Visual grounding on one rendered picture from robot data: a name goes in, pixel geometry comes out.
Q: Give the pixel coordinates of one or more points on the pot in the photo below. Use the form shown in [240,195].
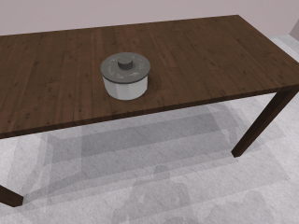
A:
[126,92]

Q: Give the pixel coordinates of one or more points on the knob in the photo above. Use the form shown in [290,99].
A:
[125,61]

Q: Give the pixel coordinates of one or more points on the lid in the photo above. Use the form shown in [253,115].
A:
[111,71]

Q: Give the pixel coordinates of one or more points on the table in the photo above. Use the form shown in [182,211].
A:
[52,80]

